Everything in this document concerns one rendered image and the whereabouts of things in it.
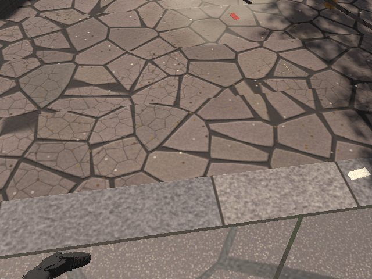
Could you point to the left robot hand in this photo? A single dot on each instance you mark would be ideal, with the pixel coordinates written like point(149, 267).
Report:
point(58, 263)

